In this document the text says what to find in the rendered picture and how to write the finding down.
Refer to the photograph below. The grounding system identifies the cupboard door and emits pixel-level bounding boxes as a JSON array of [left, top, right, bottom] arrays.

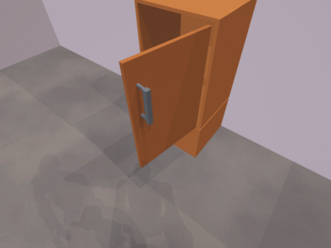
[[119, 25, 212, 168]]

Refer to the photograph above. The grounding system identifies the handle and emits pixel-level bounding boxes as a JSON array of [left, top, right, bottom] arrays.
[[136, 83, 153, 125]]

